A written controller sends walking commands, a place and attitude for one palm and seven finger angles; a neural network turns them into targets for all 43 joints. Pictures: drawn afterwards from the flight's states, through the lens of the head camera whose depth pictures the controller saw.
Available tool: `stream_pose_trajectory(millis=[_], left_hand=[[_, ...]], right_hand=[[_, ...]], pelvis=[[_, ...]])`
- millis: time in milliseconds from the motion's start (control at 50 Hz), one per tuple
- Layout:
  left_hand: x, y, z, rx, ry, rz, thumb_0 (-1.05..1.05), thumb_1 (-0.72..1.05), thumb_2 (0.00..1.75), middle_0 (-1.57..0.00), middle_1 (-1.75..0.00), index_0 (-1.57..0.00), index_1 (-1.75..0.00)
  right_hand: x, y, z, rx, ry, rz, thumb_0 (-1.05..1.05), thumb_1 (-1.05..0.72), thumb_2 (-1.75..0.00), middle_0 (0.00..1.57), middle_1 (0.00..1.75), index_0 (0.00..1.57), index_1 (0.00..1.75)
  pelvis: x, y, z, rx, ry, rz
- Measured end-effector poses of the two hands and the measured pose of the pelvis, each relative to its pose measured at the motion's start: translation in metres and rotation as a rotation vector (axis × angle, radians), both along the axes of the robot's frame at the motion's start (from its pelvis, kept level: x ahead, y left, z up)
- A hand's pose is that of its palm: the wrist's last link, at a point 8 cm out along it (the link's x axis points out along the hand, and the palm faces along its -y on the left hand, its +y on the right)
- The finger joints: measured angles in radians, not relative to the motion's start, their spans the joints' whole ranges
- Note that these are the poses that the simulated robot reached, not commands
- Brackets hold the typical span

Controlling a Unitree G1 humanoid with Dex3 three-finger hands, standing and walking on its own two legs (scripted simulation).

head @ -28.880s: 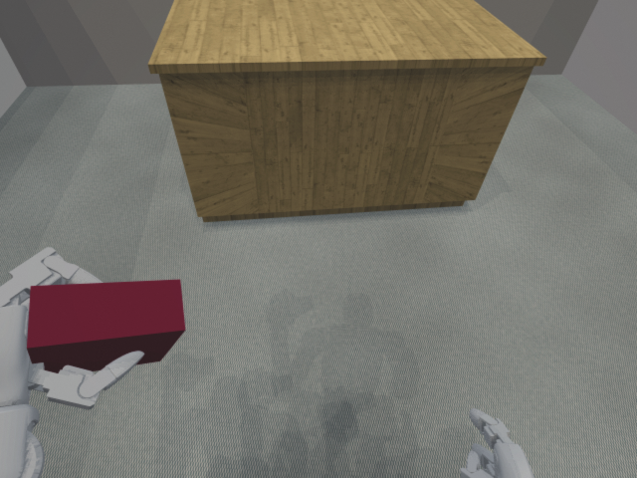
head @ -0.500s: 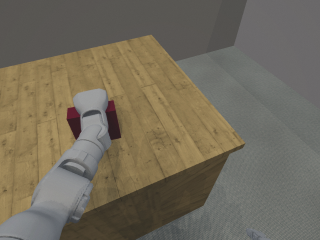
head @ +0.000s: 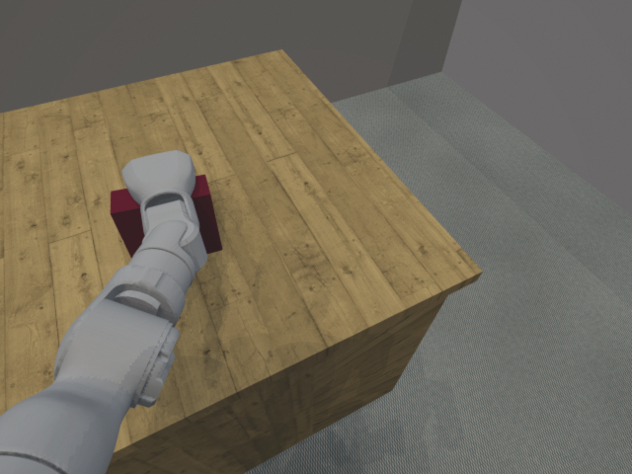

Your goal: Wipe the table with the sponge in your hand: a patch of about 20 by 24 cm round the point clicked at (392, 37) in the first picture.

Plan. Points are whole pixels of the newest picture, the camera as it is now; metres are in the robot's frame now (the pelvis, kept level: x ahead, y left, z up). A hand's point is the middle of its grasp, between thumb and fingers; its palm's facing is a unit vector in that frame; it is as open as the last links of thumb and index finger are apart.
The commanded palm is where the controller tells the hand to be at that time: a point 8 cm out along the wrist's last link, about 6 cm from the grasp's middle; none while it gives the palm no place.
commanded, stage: wipe back along the third lane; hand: left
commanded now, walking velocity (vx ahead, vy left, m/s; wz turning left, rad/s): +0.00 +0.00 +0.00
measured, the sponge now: (173, 231) +0.45 +0.20 +0.02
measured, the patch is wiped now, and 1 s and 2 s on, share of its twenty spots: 1.00 1.00 1.00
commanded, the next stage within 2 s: slide back across to the middle lane in 1.66 s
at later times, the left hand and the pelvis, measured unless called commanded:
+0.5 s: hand (172, 225) +0.43 +0.19 +0.06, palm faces -0.03 -0.03 -1.00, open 9.4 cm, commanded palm +0.39 +0.17 +0.10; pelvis +0.02 +0.00 +0.01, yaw +0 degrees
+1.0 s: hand (178, 256) +0.38 +0.17 +0.07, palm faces +0.00 -0.04 -1.00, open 9.4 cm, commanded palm +0.34 +0.16 +0.10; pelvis +0.03 -0.01 +0.01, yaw +1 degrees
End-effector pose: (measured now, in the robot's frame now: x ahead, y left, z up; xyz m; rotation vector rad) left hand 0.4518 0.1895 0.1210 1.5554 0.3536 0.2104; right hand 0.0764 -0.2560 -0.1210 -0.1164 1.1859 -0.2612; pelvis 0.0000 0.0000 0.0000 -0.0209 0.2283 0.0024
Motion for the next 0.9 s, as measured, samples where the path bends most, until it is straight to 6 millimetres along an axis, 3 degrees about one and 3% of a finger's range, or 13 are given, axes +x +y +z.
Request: stream_pose_trajectory(millis=[140,260,380,680,780,900], left_hand=[[-0.006,-0.001,-0.002,0.011,-0.031,-0.012,0.00,-0.50,1.12,-0.78,-1.43,-0.83,-1.40],[-0.014,-0.001,-0.002,0.000,-0.047,-0.002,-0.02,-0.47,1.11,-0.76,-1.45,-0.80,-1.43],[-0.025,-0.004,-0.002,-0.008,-0.053,0.002,-0.02,-0.46,1.11,-0.75,-1.46,-0.78,-1.45],[-0.057,-0.010,-0.001,-0.026,-0.072,-0.003,-0.02,-0.46,1.11,-0.74,-1.48,-0.77,-1.46],[-0.065,-0.012,-0.001,-0.030,-0.071,-0.008,-0.02,-0.46,1.11,-0.74,-1.48,-0.77,-1.46],[-0.077,-0.016,-0.001,-0.030,-0.077,-0.030,-0.01,-0.45,1.11,-0.74,-1.48,-0.77,-1.46]], right_hand=[[-0.012,0.002,-0.002,0.016,0.024,-0.017,0.01,-0.91,-0.90,0.20,0.30,0.20,0.30],[-0.004,0.007,-0.001,0.035,0.018,-0.008,0.01,-0.91,-0.90,0.20,0.30,0.20,0.29],[0.027,0.012,0.002,0.055,-0.034,0.027,0.01,-0.91,-0.90,0.20,0.30,0.20,0.29],[0.132,0.030,0.034,0.082,-0.237,0.168,0.01,-0.91,-0.90,0.20,0.30,0.20,0.29],[0.152,0.035,0.041,0.092,-0.273,0.204,0.01,-0.91,-0.90,0.20,0.30,0.20,0.29],[0.161,0.040,0.044,0.114,-0.294,0.225,0.01,-0.91,-0.90,0.20,0.30,0.20,0.29]], pelvis=[[0.001,0.003,0.000,-0.002,0.000,-0.009],[0.005,0.003,0.003,-0.001,-0.018,-0.008],[0.011,0.004,0.004,0.001,-0.038,-0.004],[0.024,0.000,0.007,0.009,-0.096,0.021],[0.026,-0.003,0.008,0.013,-0.111,0.027],[0.027,-0.005,0.008,0.016,-0.128,0.026]])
